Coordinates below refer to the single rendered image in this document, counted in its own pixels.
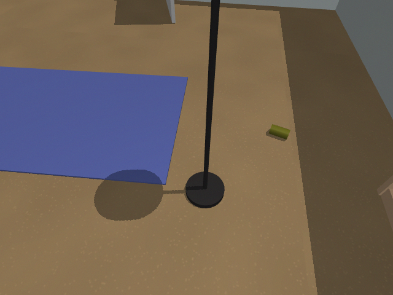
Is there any floor lamp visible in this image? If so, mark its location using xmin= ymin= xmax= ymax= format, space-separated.
xmin=185 ymin=0 xmax=225 ymax=208

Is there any bookshelf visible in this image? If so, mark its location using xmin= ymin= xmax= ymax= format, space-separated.
xmin=377 ymin=175 xmax=393 ymax=231

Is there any can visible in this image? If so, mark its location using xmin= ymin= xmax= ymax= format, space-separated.
xmin=269 ymin=124 xmax=290 ymax=139

